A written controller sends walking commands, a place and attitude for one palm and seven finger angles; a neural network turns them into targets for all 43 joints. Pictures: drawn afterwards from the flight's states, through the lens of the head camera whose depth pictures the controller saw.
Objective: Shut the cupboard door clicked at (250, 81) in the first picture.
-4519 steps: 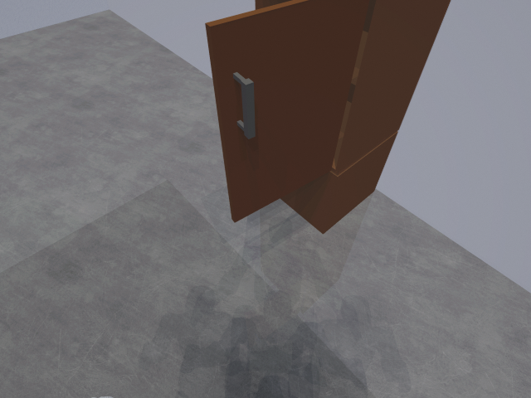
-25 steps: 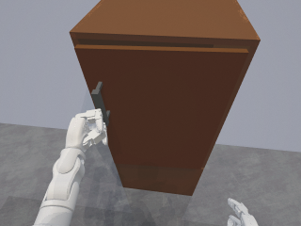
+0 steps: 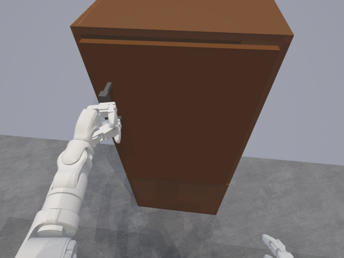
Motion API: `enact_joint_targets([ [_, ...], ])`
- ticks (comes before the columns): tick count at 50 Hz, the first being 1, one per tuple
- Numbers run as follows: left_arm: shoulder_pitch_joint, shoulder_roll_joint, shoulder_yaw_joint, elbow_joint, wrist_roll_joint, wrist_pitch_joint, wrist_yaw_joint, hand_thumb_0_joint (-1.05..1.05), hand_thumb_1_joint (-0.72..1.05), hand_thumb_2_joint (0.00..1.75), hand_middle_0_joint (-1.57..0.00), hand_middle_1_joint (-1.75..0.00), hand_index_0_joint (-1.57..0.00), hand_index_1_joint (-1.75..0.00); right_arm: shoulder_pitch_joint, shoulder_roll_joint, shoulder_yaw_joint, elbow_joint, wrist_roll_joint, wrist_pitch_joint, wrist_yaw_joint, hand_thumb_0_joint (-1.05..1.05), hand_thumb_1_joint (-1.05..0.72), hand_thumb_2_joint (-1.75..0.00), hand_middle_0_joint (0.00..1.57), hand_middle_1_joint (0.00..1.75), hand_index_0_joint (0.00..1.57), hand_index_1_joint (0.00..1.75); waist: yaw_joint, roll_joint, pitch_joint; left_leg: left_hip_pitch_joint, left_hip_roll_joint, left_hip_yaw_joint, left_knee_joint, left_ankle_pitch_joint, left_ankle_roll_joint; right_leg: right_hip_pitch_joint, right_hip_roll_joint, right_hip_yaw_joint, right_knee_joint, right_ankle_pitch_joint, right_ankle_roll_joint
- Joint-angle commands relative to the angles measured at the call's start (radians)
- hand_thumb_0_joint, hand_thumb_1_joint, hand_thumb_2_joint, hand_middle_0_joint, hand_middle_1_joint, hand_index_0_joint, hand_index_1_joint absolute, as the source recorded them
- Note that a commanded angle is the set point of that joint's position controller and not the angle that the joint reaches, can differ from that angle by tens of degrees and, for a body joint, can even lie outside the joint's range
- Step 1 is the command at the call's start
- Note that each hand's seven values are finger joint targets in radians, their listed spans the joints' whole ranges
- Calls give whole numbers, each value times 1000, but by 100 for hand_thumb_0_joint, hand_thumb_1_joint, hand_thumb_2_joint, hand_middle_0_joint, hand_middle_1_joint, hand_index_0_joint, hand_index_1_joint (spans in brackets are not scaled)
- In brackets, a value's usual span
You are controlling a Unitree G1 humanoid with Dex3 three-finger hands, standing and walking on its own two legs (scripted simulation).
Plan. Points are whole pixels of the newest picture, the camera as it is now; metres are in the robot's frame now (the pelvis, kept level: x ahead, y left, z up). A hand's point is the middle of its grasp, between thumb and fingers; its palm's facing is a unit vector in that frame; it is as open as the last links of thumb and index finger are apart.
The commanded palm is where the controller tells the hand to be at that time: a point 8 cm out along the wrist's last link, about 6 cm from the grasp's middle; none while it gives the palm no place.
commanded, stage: push the door shut along its arc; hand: left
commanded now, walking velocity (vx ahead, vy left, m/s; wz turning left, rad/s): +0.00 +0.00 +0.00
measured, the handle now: (112, 109) +0.45 +0.17 +0.10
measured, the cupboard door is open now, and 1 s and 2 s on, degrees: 1 0 0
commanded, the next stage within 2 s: pull the fist back off the door in 0.36 s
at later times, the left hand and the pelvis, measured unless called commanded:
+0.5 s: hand (114, 124) +0.39 +0.15 +0.11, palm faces -0.22 -0.98 -0.02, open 3.2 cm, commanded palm +0.42 +0.18 +0.10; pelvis -0.05 +0.02 -0.02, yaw +2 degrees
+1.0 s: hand (130, 129) +0.38 +0.11 +0.10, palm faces -0.05 -1.00 +0.02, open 3.1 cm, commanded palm +0.36 +0.17 +0.10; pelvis -0.08 +0.03 -0.03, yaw -1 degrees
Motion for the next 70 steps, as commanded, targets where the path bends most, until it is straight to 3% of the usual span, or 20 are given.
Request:
enact_joint_targets([
  [1, -420, 212, 84, -153, -12, -74, -19, 0, 90, 90, -130, -150, -130, -150, -36, -141, -52, -139, 2, -37, -12, 0, -90, -90, 20, 30, 20, 30, -8, -63, -268, 134, -10, -48, -39, 147, 19, 56, -44, 109, -106, 327, 54],
  [2, -441, 166, 42, -142, -12, -75, -29, 0, 90, 90, -130, -150, -130, -150, -38, -134, -48, -142, 5, -37, -10, 0, -90, -90, 20, 30, 20, 30, -17, -46, -266, 136, -13, -48, -39, 141, 19, 35, -41, 105, -104, 316, 52],
  [6, -589, 202, 51, -22, -11, -87, -45, 0, 90, 90, -130, -150, -130, -150, -6, -149, -55, -108, 5, -28, -18, 0, -90, -90, 20, 30, 20, 30, -54, -78, -207, 106, -8, -58, -28, 74, 21, -42, -34, 107, -120, 201, 51],
  [10, -737, 153, -9, 53, -11, -102, -64, 0, 90, 90, -130, -150, -130, -150, 10, -150, -53, -86, 10, -32, -19, 0, -90, -90, 20, 30, 20, 30, -90, -22, -218, 119, -6, -79, -24, 19, 16, -135, -24, 87, -106, 108, 41],
  [14, -865, 128, -44, 150, -11, -108, -62, 0, 90, 90, -130, -150, -130, -150, 35, -159, -52, -59, 10, -38, -21, 0, -90, -90, 20, 30, 20, 30, -125, -54, -219, 92, -3, -99, -21, -60, 18, -200, -18, 80, -96, 17, 41],
  [16, -902, 153, -31, 182, -10, -113, -60, 0, 90, 90, -130, -150, -130, -150, 47, -167, -54, -52, 8, -39, -24, 0, -90, -90, 20, 30, 20, 30, -132, -62, -232, 83, -2, -102, -16, -89, 21, -214, -20, 79, -88, -10, 40],
  [23, -1018, 73, -107, 254, -21, -120, -61, 0, 90, 90, -130, -150, -130, -150, 55, -175, -37, -27, 13, -73, -32, 0, -90, -90, 20, 30, 20, 30, -164, -15, -223, 42, 9, -146, -31, -274, 8, -328, -13, 63, -49, -126, 36],
  [24, -1046, 66, 41, 245, -88, -106, 85, 0, 90, 90, -130, -150, -130, -150, 25, -153, -42, -29, 12, -79, -35, 0, -90, -90, 20, 30, 20, 30, -108, -34, -204, -13, 8, -168, -38, -336, -8, -335, -10, 60, -52, -154, 37],
  [28, -1017, 17, -4, 242, 1, -105, 269, 0, 90, 90, -130, -150, -130, -150, 62, -153, -44, -33, -10, -96, -4, 0, -90, -90, 20, 30, 20, 30, -131, -26, -279, 1, 6, -174, -41, -329, -10, -317, -7, 42, -12, -107, 44],
  [30, -1022, 80, 0, 246, 58, -122, 290, 0, 90, 90, -130, -150, -130, -150, 81, -158, -46, -31, -20, -94, 5, 0, -90, -90, 20, 30, 20, 30, -135, -28, -321, -12, 1, -164, -19, -290, -3, -299, -9, 52, -3, -87, 43],
  [31, -1007, 140, 26, 264, 88, -133, 294, 0, 90, 90, -130, -150, -130, -150, 94, -164, -49, -28, -24, -88, 6, 0, -90, -90, 20, 30, 20, 30, -132, -44, -338, -22, -2, -158, -6, -266, 3, -281, -9, 58, -8, -87, 44],
  [34, -1030, 79, -58, 277, 129, -164, 262, 0, 90, 90, -130, -150, -130, -150, 93, -157, -48, -41, -25, -92, 15, 0, -90, -90, 20, 30, 20, 30, -146, -24, -300, -13, 5, -166, -10, -303, 0, -327, -11, 54, -7, -113, 39],
  [37, -1014, 121, -30, 301, 117, -166, 238, 0, 90, 90, -130, -150, -130, -150, 93, -165, -46, -55, -21, -87, 11, 0, -90, -90, 20, 30, 20, 30, -137, -9, -282, -42, 3, -161, -11, -333, -4, -323, -8, 61, -12, -151, 36],
  [43, -954, 74, -15, 257, 49, -171, 208, 0, 90, 90, -130, -150, -130, -150, 83, -163, -52, -75, -18, -111, 10, 0, -90, -90, 20, 30, 20, 30, -103, -5, -326, -46, 6, -162, -19, -342, -8, -282, -6, 62, -2, -156, 36],
  [51, -743, 195, 105, 126, 86, -191, 273, 0, 90, 90, -130, -150, -130, -150, 72, -158, -61, -114, -23, -102, 16, 0, -90, -90, 20, 30, 20, 30, -35, -45, -345, -92, 2, -114, -24, -307, 3, -163, -7, 81, -24, -194, 40],
  [57, -565, 113, 38, -90, 76, -174, 266, 0, 90, 90, -130, -150, -130, -150, 16, -137, -58, -161, -12, -102, 14, 0, -90, -90, 20, 30, 20, 30, -19, -28, -303, -32, 14, -94, -49, -274, 7, -122, -2, 87, -62, -180, 40],
  [60, -483, 90, 24, -139, 56, -139, 250, 0, 90, 90, -130, -150, -130, -150, -5, -131, -58, -168, -5, -100, 7, 0, -90, -90, 20, 30, 20, 30, -15, -90, -237, -45, 8, -71, -48, -254, 11, -98, -7, 107, -110, -225, 46],
  [63, -364, 48, -13, -255, 45, -117, 226, 0, 90, 90, -130, -150, -130, -150, -35, -118, -54, -188, 2, -106, 5, 0, -90, -90, 20, 30, 20, 30, 4, -53, -232, 9, 7, -59, -55, -183, 14, -72, -13, 109, -127, -169, 42],
  [66, -387, -2, -76, -312, 43, -102, 225, 0, 90, 90, -130, -150, -130, -150, -50, -113, -48, -182, 6, -110, -1, 0, -90, -90, 20, 30, 20, 30, -26, -51, -159, 63, 12, -78, -67, -210, 14, -126, -9, 95, -138, -165, 45],
  [70, -282, -13, -78, -432, 43, -83, 226, 0, 90, 90, -130, -150, -130, -150, -69, -107, -45, -191, 2, -117, 2, 0, -90, -90, 20, 30, 20, 30, 0, -30, -227, 157, 14, -91, -71, -54, 12, -72, -2, 73, -109, 13, 32],
])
